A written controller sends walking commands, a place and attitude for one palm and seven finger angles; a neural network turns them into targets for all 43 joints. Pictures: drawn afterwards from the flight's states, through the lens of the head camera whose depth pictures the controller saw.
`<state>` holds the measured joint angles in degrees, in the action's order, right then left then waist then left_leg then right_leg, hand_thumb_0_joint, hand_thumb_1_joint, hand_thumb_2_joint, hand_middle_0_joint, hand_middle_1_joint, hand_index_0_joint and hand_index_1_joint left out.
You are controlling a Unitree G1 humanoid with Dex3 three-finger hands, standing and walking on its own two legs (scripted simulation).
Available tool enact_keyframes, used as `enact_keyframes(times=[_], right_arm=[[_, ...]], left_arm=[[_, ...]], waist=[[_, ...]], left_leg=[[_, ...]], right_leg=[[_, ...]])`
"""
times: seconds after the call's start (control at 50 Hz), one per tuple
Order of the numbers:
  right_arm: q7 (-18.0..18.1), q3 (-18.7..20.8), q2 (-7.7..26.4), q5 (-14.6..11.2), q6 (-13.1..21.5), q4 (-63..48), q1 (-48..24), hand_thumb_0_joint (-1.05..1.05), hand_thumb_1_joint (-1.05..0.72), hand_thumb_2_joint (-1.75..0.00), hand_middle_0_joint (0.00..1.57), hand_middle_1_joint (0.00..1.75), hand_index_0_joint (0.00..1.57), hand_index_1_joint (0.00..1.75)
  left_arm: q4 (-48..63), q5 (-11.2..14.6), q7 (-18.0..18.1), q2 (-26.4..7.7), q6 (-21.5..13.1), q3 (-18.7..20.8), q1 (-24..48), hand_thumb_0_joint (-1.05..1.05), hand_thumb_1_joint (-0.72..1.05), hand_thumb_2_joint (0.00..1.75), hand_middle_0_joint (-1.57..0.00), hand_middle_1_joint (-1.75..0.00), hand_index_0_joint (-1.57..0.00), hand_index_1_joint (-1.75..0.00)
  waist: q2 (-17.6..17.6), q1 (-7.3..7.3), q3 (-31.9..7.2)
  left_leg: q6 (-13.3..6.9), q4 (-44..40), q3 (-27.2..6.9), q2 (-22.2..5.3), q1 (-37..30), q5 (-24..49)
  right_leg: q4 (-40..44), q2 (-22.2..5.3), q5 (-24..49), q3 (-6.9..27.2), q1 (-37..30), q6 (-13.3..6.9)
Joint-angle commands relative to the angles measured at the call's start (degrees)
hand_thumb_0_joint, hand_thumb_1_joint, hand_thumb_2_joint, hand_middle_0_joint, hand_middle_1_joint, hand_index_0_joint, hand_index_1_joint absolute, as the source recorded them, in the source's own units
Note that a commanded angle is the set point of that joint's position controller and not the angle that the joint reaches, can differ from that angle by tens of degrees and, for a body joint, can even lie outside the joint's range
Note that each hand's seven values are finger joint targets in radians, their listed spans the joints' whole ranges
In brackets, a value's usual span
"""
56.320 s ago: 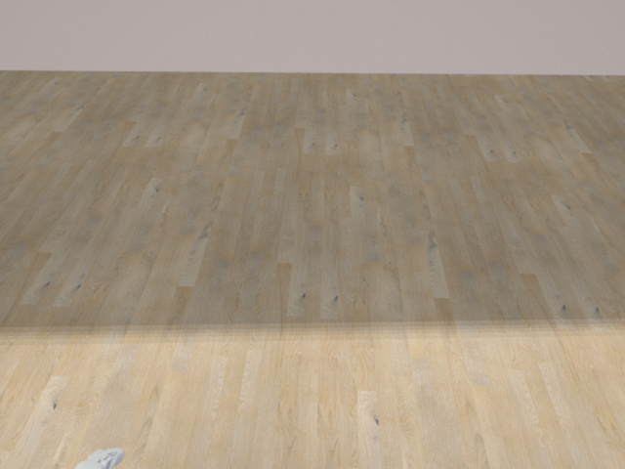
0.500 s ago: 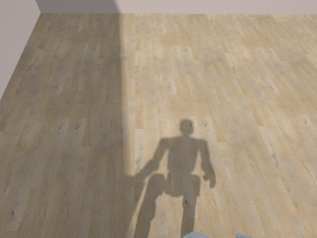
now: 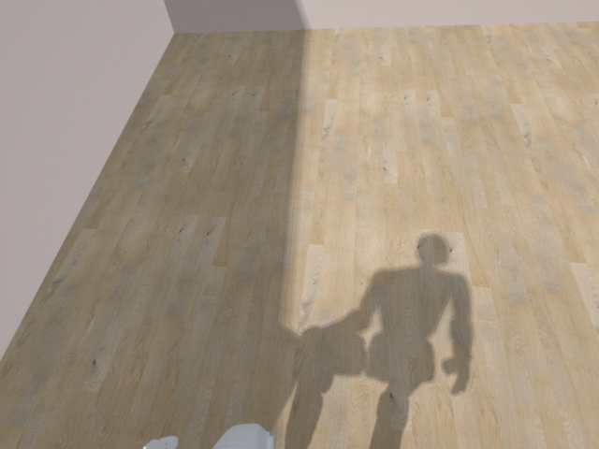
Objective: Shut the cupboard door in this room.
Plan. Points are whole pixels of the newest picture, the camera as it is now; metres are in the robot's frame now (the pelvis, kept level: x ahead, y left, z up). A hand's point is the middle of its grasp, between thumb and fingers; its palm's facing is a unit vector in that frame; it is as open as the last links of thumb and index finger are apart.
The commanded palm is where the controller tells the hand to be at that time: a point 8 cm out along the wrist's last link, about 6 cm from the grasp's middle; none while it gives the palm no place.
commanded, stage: turn or walk to find it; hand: left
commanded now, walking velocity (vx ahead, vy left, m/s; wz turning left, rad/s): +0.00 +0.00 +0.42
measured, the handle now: out of the picture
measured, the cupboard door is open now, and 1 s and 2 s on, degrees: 59 59 59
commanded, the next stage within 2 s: stand and wait in 1.70 s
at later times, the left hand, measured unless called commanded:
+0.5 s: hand out of the picture +0.05 +0.26 -0.16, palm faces +0.25 -0.94 -0.24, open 7.4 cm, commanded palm none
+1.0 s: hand out of the picture +0.00 +0.18 -0.15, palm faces +0.46 -0.85 -0.26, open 7.4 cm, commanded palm none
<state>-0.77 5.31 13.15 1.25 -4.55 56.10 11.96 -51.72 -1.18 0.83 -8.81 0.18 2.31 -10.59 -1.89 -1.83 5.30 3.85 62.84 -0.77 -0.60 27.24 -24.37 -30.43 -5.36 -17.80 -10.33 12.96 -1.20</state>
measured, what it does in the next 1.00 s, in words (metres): steps on the spot, turning left: left foot, then right foot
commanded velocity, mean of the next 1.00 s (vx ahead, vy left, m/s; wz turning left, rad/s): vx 0.00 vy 0.00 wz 0.42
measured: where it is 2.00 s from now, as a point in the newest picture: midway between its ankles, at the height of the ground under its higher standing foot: outside the picture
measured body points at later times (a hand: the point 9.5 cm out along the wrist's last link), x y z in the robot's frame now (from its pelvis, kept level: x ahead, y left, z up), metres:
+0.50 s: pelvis +0.02 +0.03 +0.00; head +0.06 +0.05 +0.45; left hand +0.03 +0.31 -0.14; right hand +0.15 -0.18 -0.13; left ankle -0.02 +0.14 -0.74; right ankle +0.04 -0.12 -0.67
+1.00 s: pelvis +0.04 -0.02 +0.00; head +0.10 -0.02 +0.45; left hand -0.02 +0.22 -0.13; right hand +0.20 -0.22 -0.16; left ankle -0.05 +0.12 -0.69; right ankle +0.07 -0.09 -0.74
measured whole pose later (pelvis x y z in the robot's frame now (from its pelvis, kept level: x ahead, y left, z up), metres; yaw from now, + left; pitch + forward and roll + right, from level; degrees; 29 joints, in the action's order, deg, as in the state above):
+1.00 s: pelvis +0.04 -0.02 +0.00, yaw +26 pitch +1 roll +3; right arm -0.8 4.5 12.6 1.0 -4.6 56.7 10.1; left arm -53.2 -1.3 0.7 -10.1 -0.2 2.9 -13.4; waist -0.2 0.1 5.6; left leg 4.0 51.1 1.0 -2.0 22.9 -25.0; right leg -29.5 -6.6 -17.3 -14.9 12.7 -2.5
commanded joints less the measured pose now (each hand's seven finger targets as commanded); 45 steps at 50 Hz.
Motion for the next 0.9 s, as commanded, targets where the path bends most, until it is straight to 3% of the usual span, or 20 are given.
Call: enact_keyframes(times=[0.0,0.08,0.14,0.16,0.18,0.2,0.22,0.24,0.28,0.32,0.48,0.54,0.58,0.6,0.62,0.64,0.66,0.7,0.76,0.88], right_arm=[[-0.41,-0.59,1.84,-0.44,1.92,-5.28,-4.88,0.0,-0.9,-0.9,0.2,0.3,0.2,0.3],[-0.31,-1.3,1.55,-0.86,2.66,-5.95,-5.88,0.0,-0.9,-0.9,0.2,0.3,0.2,0.3],[-0.19,-1.22,2.77,-0.7,3.44,-5.03,-1.93,0.0,-0.9,-0.9,0.2,0.3,0.2,0.3],[-0.23,-0.62,5.15,-0.52,3.95,-4.58,0.99,0.0,-0.9,-0.9,0.2,0.3,0.2,0.3],[0.15,0.91,11.57,0.04,4.38,-4.95,3.59,0.0,-0.9,-0.9,0.2,0.3,0.2,0.3],[0.53,1.52,14.39,-0.59,3.69,-4.36,6.2,0.0,-0.9,-0.9,0.2,0.3,0.2,0.3],[1.35,1.44,13.18,-0.43,3.88,-3.44,6.26,0.0,-0.9,-0.9,0.2,0.3,0.2,0.3],[1.91,1.11,11.73,-0.16,3.77,-4.0,3.71,0.0,-0.9,-0.9,0.2,0.3,0.2,0.3],[2.15,0.01,9.25,-0.02,4.22,-4.9,-0.19,0.0,-0.9,-0.9,0.2,0.3,0.2,0.3],[2.16,-0.31,8.62,-0.26,4.59,-4.99,-0.18,0.0,-0.9,-0.9,0.2,0.3,0.2,0.3],[1.65,0.44,9.05,0.03,4.01,-5.37,1.21,0.0,-0.9,-0.9,0.2,0.3,0.2,0.3],[1.58,0.71,9.16,0.17,3.68,-5.86,-0.41,0.0,-0.9,-0.9,0.2,0.3,0.2,0.3],[1.49,0.76,8.63,-0.09,3.54,-6.12,-1.45,0.0,-0.9,-0.9,0.2,0.3,0.2,0.3],[1.28,0.61,7.15,-0.44,3.66,-6.39,-1.26,0.0,-0.9,-0.9,0.2,0.3,0.2,0.3],[0.86,0.11,3.37,-1.05,3.82,-7.1,0.39,0.0,-0.9,-0.9,0.2,0.3,0.2,0.3],[0.92,0.25,3.09,-0.84,3.48,-8.69,-0.55,0.0,-0.9,-0.9,0.2,0.3,0.2,0.3],[1.15,0.69,4.82,-0.4,2.35,-7.68,-0.69,0.0,-0.9,-0.9,0.2,0.3,0.2,0.3],[0.39,0.85,4.58,-0.16,1.89,-5.21,-0.13,0.0,-0.9,-0.9,0.2,0.3,0.2,0.3],[-0.24,0.55,3.12,-0.25,1.51,-3.7,1.56,0.0,-0.9,-0.9,0.2,0.3,0.2,0.3],[-0.39,-0.5,1.62,-0.37,1.61,-4.37,-3.62,0.0,-0.9,-0.9,0.2,0.3,0.2,0.3]], left_arm=[[1.84,-0.31,0.78,-13.42,-1.05,3.47,-5.63,0.0,0.9,0.9,-0.2,-0.3,-0.2,-0.3],[0.63,-0.45,0.73,-14.81,-0.86,4.0,-7.2,0.0,0.9,0.9,-0.2,-0.3,-0.2,-0.3],[0.29,0.06,0.68,-15.22,-0.53,4.15,-5.56,0.0,0.9,0.9,-0.2,-0.3,-0.2,-0.3],[0.56,0.48,0.52,-14.07,-0.26,4.01,-4.57,0.0,0.9,0.9,-0.2,-0.3,-0.2,-0.3],[2.36,0.93,0.05,-10.39,0.09,3.34,-6.19,0.0,0.9,0.9,-0.2,-0.3,-0.2,-0.3],[3.89,0.55,0.12,-8.55,0.41,1.96,-3.37,0.0,0.9,0.9,-0.2,-0.3,-0.2,-0.3],[3.24,0.37,0.7,-8.84,1.1,2.07,0.24,0.0,0.9,0.9,-0.2,-0.3,-0.2,-0.3],[2.77,0.6,0.43,-9.27,1.12,2.46,1.8,0.0,0.9,0.9,-0.2,-0.3,-0.2,-0.3],[0.87,0.44,-0.42,-9.09,1.05,2.52,0.5,0.0,0.9,0.9,-0.2,-0.3,-0.2,-0.3],[0.12,0.49,-0.6,-8.91,1.23,2.53,-0.93,0.0,0.9,0.9,-0.2,-0.3,-0.2,-0.3],[2.77,0.67,-0.45,-8.08,1.26,1.87,2.23,0.0,0.9,0.9,-0.2,-0.3,-0.2,-0.3],[2.82,0.98,-0.31,-7.71,0.73,1.86,0.52,0.0,0.9,0.9,-0.2,-0.3,-0.2,-0.3],[2.04,1.04,-0.23,-8.28,0.02,2.1,-3.23,0.0,0.9,0.9,-0.2,-0.3,-0.2,-0.3],[1.63,0.8,-0.02,-9.84,-0.6,2.48,-5.52,0.0,0.9,0.9,-0.2,-0.3,-0.2,-0.3],[1.34,-0.18,0.59,-14.94,-1.3,3.4,-7.67,0.0,0.9,0.9,-0.2,-0.3,-0.2,-0.3],[1.98,-0.21,0.63,-17.73,-1.19,3.78,-8.2,0.0,0.9,0.9,-0.2,-0.3,-0.2,-0.3],[2.18,0.25,1.15,-15.62,-1.28,4.05,-6.65,0.0,0.9,0.9,-0.2,-0.3,-0.2,-0.3],[3.62,0.3,1.1,-12.31,-1.09,3.13,-0.65,0.0,0.9,0.9,-0.2,-0.3,-0.2,-0.3],[3.83,0.06,1.1,-10.35,-1.47,2.7,-0.1,0.0,0.9,0.9,-0.2,-0.3,-0.2,-0.3],[1.29,-0.17,0.85,-12.21,-1.39,3.3,-6.76,0.0,0.9,0.9,-0.2,-0.3,-0.2,-0.3]], waist=[[11.49,4.44,-5.16],[13.17,5.06,-7.54],[11.13,2.43,-9.85],[4.85,0.33,-11.51],[-11.97,-0.72,-13.92],[-15.09,-1.99,-13.94],[-15.59,-2.79,-12.8],[-13.73,-1.88,-9.47],[-7.1,0.58,-6.9],[-6.09,1.27,-7.1],[-8.29,0.27,-6.25],[-9.77,1.09,-6.48],[-7.74,3.11,-7.82],[-4.01,4.24,-8.7],[10.93,4.7,-11.17],[16.97,5.14,-9.49],[16.91,4.86,-8.71],[9.77,2.05,-4.84],[11.21,1.26,-4.92],[10.99,4.25,-5.64]], left_leg=[[0.4,-9.65,2.79,-0.56,0.89,-1.61],[-0.47,-19.68,4.68,-0.3,-2.75,-1.81],[-1.34,-34.14,6.62,0.07,-13.38,8.84],[-2.58,-40.78,3.36,-2.71,-22.14,17.8],[-9.92,-41.26,-15.71,-17.31,-32.65,37.38],[-16.6,-41.56,-19.78,-24.96,-31.53,50.52],[-16.71,-41.74,-18.9,-22.35,-28.67,47.81],[-16.17,-41.86,-16.83,-19.83,-25.52,43.53],[-13.55,-41.99,-11.42,-15.4,-22.64,41.79],[-12.06,-42.28,-8.52,-13.04,-23.03,42.57],[-12.96,-41.75,-11.72,-12.39,-20.68,37.21],[-12.43,-39.4,-14.01,-11.62,-16.92,37.9],[-10.35,-35.72,-14.01,-9.7,-13.26,34.0],[-7.71,-31.37,-12.62,-6.95,-9.05,26.73],[-3.62,-19.4,-5.21,0.14,1.11,8.57],[-2.01,-7.08,-2.12,3.88,4.0,-11.95],[-2.35,1.45,-5.68,1.46,3.62,-10.88],[-1.5,9.15,-4.79,-0.36,4.87,-2.32],[-0.18,7.53,-2.45,-1.16,3.38,2.86],[0.49,-7.04,1.78,-0.85,1.79,-0.21]], right_leg=[[9.48,-14.43,28.93,7.43,-8.1,-5.5],[6.34,-15.43,33.99,6.42,-11.15,-5.75],[-0.15,-14.43,30.2,2.92,-7.41,-2.07],[-7.99,-12.52,24.0,0.49,-1.28,0.62],[-20.16,-4.31,-1.6,-2.09,14.18,5.3],[-27.87,-1.93,-22.53,1.92,18.66,6.04],[-32.1,-2.01,-20.19,7.08,19.79,5.65],[-34.63,-2.05,-16.25,8.3,21.16,5.59],[-35.29,-1.81,-9.34,8.32,20.17,6.04],[-34.08,-1.12,-6.24,7.89,19.25,6.48],[-20.04,1.15,-7.04,6.87,14.71,6.94],[-10.73,3.16,-5.58,5.67,7.83,6.16],[0.55,3.55,3.16,5.33,-0.31,5.54],[7.87,0.88,9.53,7.26,-7.05,4.96],[11.6,-12.83,16.46,20.52,-15.93,0.69],[12.83,-23.78,23.22,28.25,-10.77,-6.3],[13.98,-23.18,20.89,27.36,-6.15,-7.98],[12.76,-16.7,16.08,18.4,-3.0,-6.42],[12.54,-13.55,18.19,10.52,-2.63,-4.27],[11.04,-14.54,27.22,7.14,-8.84,-5.33]])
